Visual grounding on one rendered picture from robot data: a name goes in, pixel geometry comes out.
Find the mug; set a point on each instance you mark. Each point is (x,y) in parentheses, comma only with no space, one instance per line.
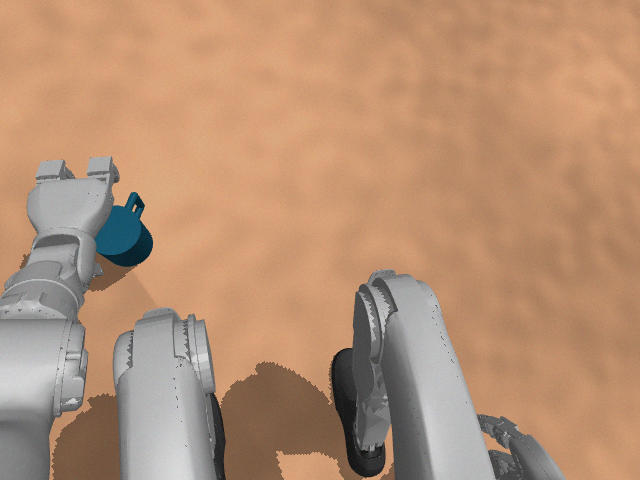
(124,240)

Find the right robot foot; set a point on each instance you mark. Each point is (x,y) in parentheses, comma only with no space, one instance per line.
(364,463)

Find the left robot hand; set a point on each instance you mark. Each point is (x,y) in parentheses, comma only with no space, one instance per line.
(61,201)

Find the right robot hand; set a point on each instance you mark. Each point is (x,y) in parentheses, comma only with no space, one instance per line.
(528,459)

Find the left robot foot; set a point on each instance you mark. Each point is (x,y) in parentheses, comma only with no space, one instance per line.
(220,439)

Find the left robot arm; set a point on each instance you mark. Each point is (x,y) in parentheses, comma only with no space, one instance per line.
(43,363)

